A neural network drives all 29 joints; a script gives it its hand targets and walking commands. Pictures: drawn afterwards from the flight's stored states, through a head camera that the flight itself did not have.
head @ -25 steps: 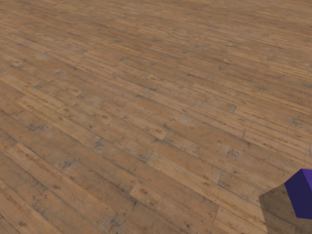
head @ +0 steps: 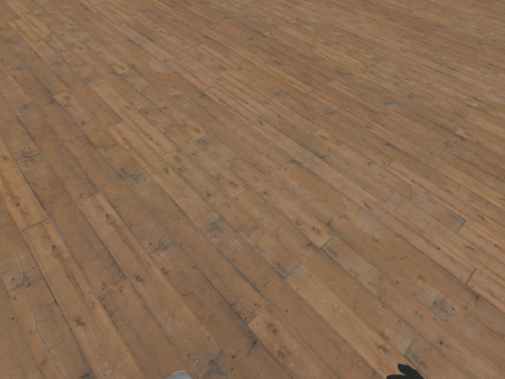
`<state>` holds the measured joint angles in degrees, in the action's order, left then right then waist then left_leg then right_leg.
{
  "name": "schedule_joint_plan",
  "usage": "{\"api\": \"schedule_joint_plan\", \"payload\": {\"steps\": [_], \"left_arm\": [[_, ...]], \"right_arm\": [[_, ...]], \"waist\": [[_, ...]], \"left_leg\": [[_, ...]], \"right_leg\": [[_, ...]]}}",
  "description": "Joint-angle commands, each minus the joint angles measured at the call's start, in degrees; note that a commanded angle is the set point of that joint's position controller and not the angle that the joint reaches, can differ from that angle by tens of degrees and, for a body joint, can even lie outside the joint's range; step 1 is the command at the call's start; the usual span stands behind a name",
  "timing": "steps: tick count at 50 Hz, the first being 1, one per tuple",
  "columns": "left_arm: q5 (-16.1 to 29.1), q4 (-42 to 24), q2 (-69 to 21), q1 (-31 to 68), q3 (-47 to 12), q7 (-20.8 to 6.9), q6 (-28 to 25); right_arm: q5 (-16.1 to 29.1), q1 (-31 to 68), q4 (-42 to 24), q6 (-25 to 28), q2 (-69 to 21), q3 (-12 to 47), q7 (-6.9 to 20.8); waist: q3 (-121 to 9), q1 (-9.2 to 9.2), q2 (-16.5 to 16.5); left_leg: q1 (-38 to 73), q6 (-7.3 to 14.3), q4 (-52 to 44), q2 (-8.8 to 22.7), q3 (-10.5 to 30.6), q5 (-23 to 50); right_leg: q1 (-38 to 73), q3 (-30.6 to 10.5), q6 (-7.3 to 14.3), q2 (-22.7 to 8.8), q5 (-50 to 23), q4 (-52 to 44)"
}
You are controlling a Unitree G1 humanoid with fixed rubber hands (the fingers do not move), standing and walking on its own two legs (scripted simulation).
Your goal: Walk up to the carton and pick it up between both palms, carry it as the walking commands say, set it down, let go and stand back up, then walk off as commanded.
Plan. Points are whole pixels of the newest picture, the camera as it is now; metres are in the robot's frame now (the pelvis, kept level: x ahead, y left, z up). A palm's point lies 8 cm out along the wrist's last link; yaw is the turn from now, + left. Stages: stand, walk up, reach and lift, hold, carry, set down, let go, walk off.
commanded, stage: walk off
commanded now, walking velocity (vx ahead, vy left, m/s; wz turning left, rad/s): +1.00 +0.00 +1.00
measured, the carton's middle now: out of the picture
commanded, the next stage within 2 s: stand in 1.48 s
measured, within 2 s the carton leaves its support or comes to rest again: neither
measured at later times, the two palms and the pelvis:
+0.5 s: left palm (57, 196) +0.50 +0.45 -0.08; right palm (318, 259) +0.40 -0.13 -0.10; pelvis +0.35 +0.15 -0.01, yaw +26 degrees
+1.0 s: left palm (44, 229) +0.45 +0.49 -0.15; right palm (124, 73) +1.06 +0.48 -0.08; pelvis +0.72 +0.41 -0.04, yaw +53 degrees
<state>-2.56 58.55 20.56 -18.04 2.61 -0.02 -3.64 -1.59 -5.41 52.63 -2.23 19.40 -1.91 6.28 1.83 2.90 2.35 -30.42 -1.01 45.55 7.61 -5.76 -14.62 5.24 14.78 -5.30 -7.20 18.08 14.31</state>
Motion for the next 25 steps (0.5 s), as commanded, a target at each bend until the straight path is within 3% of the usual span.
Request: {"api": "schedule_joint_plan", "payload": {"steps": [1, 2, 3, 4, 5, 6, 7, 8, 9, 10, 11, 12, 14, 18, 22, 24, 25], "left_arm": [[-0.3, -2.7, 10.2, 1.57, 2.56, -0.31, -0.86], [-0.16, -2.71, 10.74, 2.11, 2.85, -0.43, -0.78], [-0.01, -2.64, 11.74, 2.84, 3.47, -0.54, -0.53], [0.36, -2.85, 12.83, 4.23, 4.17, -0.86, -0.01], [0.28, -4.14, 11.44, 4.66, 3.84, -1.37, 0.42], [-0.46, -10.38, 3.64, 8.72, 1.52, -1.99, -0.53], [-0.68, -14.58, 2.79, 17.08, 1.26, -2.34, -1.51], [-0.06, -15.87, 3.85, 18.65, 1.49, -2.31, -2.24], [0.48, -14.63, 3.21, 15.08, 0.98, -2.1, -2.94], [0.22, -13.28, 3.63, 11.36, 1.0, -1.93, -2.86], [-0.39, -12.54, 3.68, 9.06, 0.95, -1.97, -1.98], [-0.67, -12.62, 3.46, 8.35, 0.96, -2.21, -0.86], [-1.06, -14.49, 2.38, 11.56, 0.9, -2.51, 0.89], [-0.39, -18.7, 1.11, 20.3, 0.43, -2.63, 1.53], [0.59, -22.69, -0.63, 28.68, -0.21, -3.01, 0.79], [1.15, -24.46, -0.6, 30.23, -0.43, -2.82, 0.22], [1.32, -24.5, 0.3, 28.42, -0.2, -2.52, -0.19]], "right_arm": [[-0.15, 10.78, -6.73, 0.94, 3.13, -0.88, 0.46], [-0.2, 8.36, -6.23, 0.97, 3.61, -1.29, 0.19], [-0.12, 2.49, -4.75, 1.17, 4.57, -2.09, -0.4], [0.18, -7.13, -2.11, 1.58, 5.58, -3.26, -1.4], [-0.42, -19.91, 1.65, 1.96, 8.91, -5.15, -2.57], [-0.71, -23.39, 2.26, 1.95, 18.87, -6.99, -3.69], [0.9, -20.41, 0.69, 2.09, 19.13, -6.98, -3.97], [0.15, -17.76, -0.03, 2.21, 17.67, -6.6, -4.44], [-0.09, -16.21, -0.62, 2.75, 15.48, -6.29, -4.67], [-0.29, -11.39, -2.2, 3.3, 12.92, -5.95, -4.87], [0.08, -7.9, -3.47, 3.87, 10.6, -5.28, -4.98], [0.48, -7.16, -4.03, 4.45, 8.92, -4.75, -5.0], [1.2, -9.43, -3.99, 5.52, 7.46, -4.38, -5.04], [1.6, -15.41, -4.3, 6.36, 7.55, -4.53, -5.15], [1.59, -21.05, -3.78, 6.22, 7.07, -4.51, -5.78], [1.36, -21.04, -4.04, 6.13, 7.43, -4.67, -6.26], [1.24, -20.02, -4.37, 6.15, 7.97, -4.86, -6.52]], "waist": [[7.29, 0.37, 5.32], [6.35, -1.44, 5.87], [3.26, -4.75, 5.19], [-2.06, -10.2, 2.46], [-8.72, -16.58, -3.66], [-7.49, -16.44, -24.19], [-8.59, -15.63, -17.97], [-5.49, -13.21, -10.35], [-4.45, -10.3, -6.64], [-2.19, -6.29, -4.42], [-1.55, -3.71, -4.68], [-1.38, -2.64, -4.73], [1.47, -2.64, -3.6], [5.2, -5.4, -3.48], [4.55, -9.16, -6.83], [3.46, -9.25, -8.9], [2.03, -7.79, -9.3]], "left_leg": [[-0.15, 2.17, -4.11, -1.03, -3.48, -1.08], [3.56, 3.24, -4.61, -2.75, -4.93, -2.79], [9.93, 4.37, -4.44, -5.29, -6.54, -5.4], [20.03, 5.77, -6.42, -8.71, -8.99, -6.06], [37.61, 8.19, -9.67, -10.87, -6.55, -9.26], [46.21, 13.57, -26.93, 7.09, 27.51, -32.57], [44.05, 15.38, -37.21, 11.3, 49.48, -33.82], [42.99, 15.38, -36.24, 13.34, 46.03, -27.16], [37.06, 15.01, -34.87, 11.85, 41.14, -20.85], [30.28, 13.43, -33.71, 8.66, 34.53, -16.89], [25.03, 12.6, -33.86, 5.28, 30.59, -13.54], [22.75, 12.53, -34.68, 3.43, 28.03, -11.79], [19.95, 13.29, -36.57, 1.2, 25.45, -7.73], [21.2, 14.25, -39.25, 0.05, 25.38, 3.03], [27.96, 12.94, -34.29, -1.43, 23.8, 22.58], [30.2, 11.75, -31.97, -0.23, 24.37, 32.33], [30.01, 10.25, -29.63, -0.47, 23.57, 38.18]], "right_leg": [[-6.13, -2.99, 6.31, -13.81, 5.86, -8.36], [-5.87, -1.57, 6.02, -13.74, -5.5, -4.48], [-5.75, 0.1, 6.04, -13.39, -20.96, 4.59], [-6.99, 2.65, 5.95, -12.13, -37.31, 19.15], [-17.76, 4.41, 4.9, -9.8, -38.49, 41.62], [-44.59, 2.94, 1.62, -0.32, 6.47, 61.69], [-54.45, -12.49, 1.27, 2.33, 12.7, 70.85], [-57.39, -15.63, 2.35, -1.25, 7.11, 71.75], [-52.75, -16.94, 3.17, -4.02, 1.86, 66.56], [-47.97, -17.39, 2.93, -5.98, -0.29, 62.15], [-43.84, -17.59, 2.34, -6.66, -1.28, 59.19], [-42.1, -17.19, 1.43, -6.71, -2.02, 56.72], [-43.13, -15.23, -0.54, -6.11, -4.31, 51.72], [-46.48, -13.38, -2.65, -3.51, -12.06, 38.86], [-44.09, -10.73, -1.65, 2.08, -15.28, 24.85], [-39.64, -11.15, -0.54, 3.58, -15.79, 20.09], [-33.35, -11.42, 0.23, 4.92, -15.25, 16.73]]}}
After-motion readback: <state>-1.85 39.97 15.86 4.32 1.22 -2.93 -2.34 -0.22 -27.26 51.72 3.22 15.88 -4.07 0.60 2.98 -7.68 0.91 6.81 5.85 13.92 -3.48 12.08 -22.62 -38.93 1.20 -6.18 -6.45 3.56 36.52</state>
